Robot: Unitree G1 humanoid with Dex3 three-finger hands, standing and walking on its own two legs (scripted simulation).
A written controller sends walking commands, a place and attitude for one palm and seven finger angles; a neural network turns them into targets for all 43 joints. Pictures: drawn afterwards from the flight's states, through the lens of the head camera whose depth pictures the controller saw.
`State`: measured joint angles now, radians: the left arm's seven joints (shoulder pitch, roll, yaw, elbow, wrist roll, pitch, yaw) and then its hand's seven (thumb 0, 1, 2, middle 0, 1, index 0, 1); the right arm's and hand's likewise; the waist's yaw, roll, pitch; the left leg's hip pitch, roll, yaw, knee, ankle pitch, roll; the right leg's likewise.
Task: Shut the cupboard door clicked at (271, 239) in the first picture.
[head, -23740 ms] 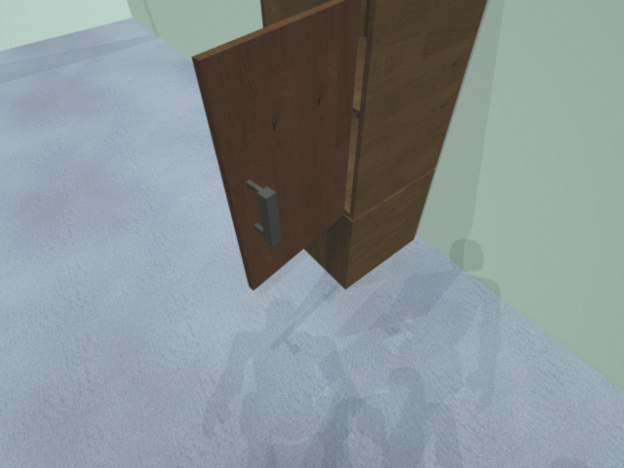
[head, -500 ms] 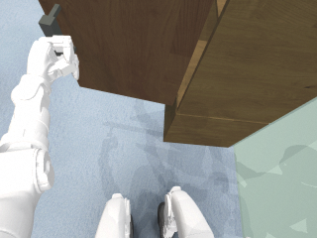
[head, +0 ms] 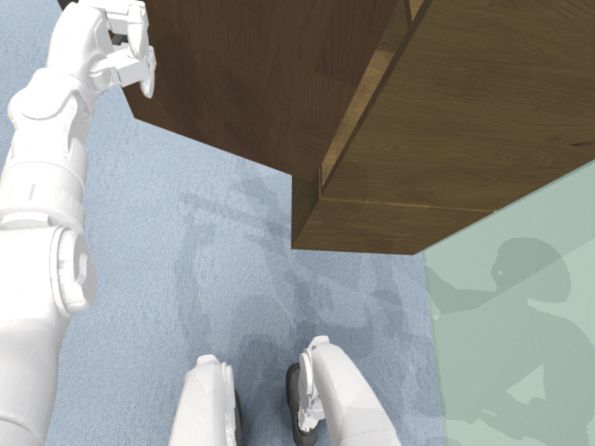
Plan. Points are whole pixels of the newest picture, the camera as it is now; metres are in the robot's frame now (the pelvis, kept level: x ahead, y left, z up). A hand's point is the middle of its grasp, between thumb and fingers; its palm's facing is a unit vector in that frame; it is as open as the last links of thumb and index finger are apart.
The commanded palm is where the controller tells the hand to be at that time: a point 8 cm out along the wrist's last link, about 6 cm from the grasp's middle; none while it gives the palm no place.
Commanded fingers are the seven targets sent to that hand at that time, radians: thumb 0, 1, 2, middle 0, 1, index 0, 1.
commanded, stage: push the door shut along its arc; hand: left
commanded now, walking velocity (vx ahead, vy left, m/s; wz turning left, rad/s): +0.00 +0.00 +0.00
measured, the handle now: (95, 8) +0.64 +0.18 +0.06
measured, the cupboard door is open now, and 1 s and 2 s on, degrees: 73 67 67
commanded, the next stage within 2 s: pull the fist back off the door in 0.50 s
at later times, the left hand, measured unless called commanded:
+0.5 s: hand (178, 36) +0.59 +0.09 +0.08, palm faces -0.38 -0.92 -0.03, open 2.9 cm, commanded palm +0.62 +0.10 +0.07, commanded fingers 0.00 0.90 0.90 -1.30 -1.50 -1.30 -1.50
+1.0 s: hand (206, 38) +0.60 +0.06 +0.06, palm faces +0.04 -1.00 -0.04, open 3.1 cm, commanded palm +0.57 +0.09 +0.07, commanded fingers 0.00 0.90 0.90 -1.30 -1.50 -1.30 -1.50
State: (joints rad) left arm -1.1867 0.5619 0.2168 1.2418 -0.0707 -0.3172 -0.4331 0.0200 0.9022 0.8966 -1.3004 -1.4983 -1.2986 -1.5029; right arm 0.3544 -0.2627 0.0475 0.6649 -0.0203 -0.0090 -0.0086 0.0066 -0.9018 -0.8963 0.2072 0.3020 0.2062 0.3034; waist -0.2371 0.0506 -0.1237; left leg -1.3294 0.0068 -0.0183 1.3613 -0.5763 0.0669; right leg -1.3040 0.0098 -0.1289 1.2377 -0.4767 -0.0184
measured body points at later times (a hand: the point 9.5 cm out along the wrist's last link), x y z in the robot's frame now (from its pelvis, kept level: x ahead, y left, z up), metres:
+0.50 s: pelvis +0.00 -0.02 -0.01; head +0.21 +0.00 +0.39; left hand +0.61 +0.14 +0.08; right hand -0.03 -0.28 -0.10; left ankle +0.02 +0.07 -0.60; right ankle +0.05 -0.12 -0.60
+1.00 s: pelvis -0.01 -0.03 +0.00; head +0.19 -0.02 +0.40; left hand +0.60 +0.11 +0.07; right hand -0.07 -0.26 -0.11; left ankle +0.02 +0.07 -0.60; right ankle +0.05 -0.12 -0.60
